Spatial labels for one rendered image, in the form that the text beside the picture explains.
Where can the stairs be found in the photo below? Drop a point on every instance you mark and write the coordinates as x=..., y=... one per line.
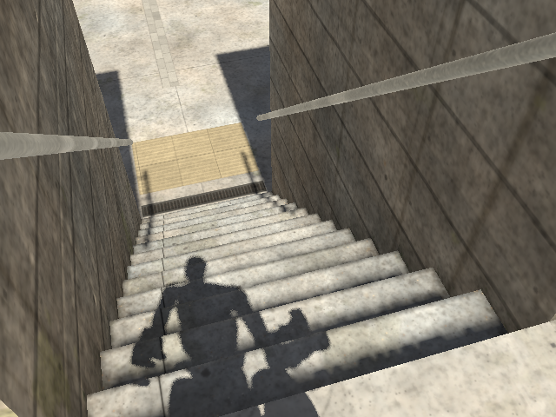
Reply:
x=238, y=303

